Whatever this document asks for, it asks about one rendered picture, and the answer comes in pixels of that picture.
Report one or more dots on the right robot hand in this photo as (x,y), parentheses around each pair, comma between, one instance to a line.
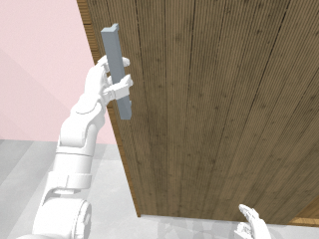
(257,228)

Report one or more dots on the wardrobe door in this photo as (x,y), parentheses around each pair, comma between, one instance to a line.
(225,104)
(311,210)

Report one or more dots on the left robot hand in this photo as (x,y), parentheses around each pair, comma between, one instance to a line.
(97,82)

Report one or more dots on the robot left upper arm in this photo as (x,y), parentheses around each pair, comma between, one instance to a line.
(63,218)

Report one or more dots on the handle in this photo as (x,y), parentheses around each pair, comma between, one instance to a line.
(111,41)

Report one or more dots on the robot left forearm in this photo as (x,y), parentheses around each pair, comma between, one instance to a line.
(71,171)

